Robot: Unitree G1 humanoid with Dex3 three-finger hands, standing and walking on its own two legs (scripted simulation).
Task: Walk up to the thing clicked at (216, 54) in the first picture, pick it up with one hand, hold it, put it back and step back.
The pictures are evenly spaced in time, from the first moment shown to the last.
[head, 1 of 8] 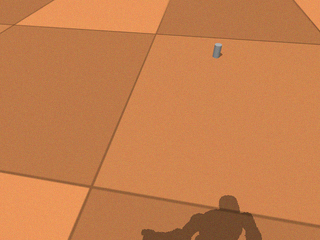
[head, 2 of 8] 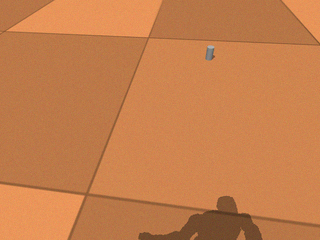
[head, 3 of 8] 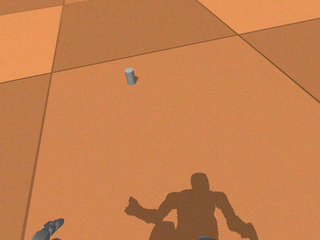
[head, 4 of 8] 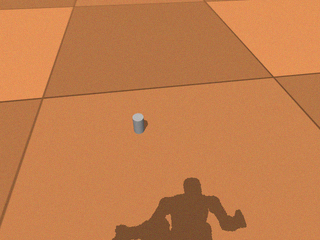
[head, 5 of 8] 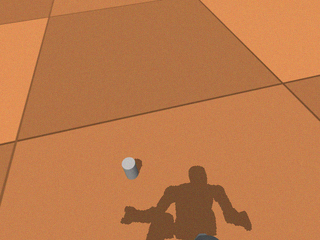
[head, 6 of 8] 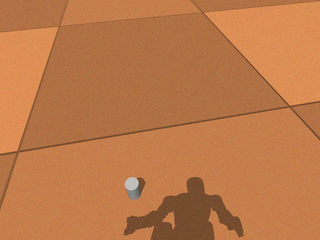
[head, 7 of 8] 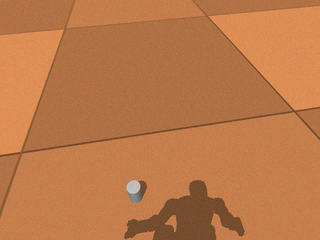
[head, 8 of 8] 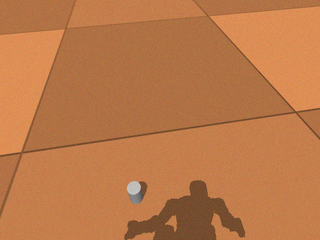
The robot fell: no
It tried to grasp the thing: no
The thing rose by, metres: 0.00
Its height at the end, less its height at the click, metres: +0.00
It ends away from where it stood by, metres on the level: 0.00
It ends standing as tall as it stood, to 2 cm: yes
